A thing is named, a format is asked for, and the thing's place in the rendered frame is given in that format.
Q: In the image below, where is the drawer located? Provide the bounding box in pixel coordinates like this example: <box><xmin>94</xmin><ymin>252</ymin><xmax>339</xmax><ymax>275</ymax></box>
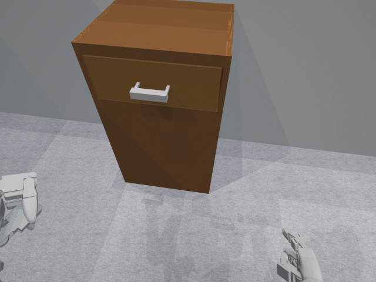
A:
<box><xmin>83</xmin><ymin>55</ymin><xmax>222</xmax><ymax>111</ymax></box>

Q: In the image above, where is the cabinet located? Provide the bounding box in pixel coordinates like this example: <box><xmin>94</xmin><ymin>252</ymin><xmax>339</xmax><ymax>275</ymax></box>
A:
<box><xmin>71</xmin><ymin>0</ymin><xmax>234</xmax><ymax>194</ymax></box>

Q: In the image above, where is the handle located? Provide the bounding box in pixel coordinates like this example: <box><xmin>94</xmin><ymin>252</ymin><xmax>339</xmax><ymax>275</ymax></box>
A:
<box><xmin>129</xmin><ymin>82</ymin><xmax>170</xmax><ymax>103</ymax></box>

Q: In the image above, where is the robot left hand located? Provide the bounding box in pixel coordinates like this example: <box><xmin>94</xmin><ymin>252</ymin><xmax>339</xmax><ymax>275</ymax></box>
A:
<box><xmin>0</xmin><ymin>172</ymin><xmax>42</xmax><ymax>247</ymax></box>

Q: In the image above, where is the robot right hand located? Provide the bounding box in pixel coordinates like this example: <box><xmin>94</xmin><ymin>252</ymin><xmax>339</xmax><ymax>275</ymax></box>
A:
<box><xmin>277</xmin><ymin>228</ymin><xmax>324</xmax><ymax>282</ymax></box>

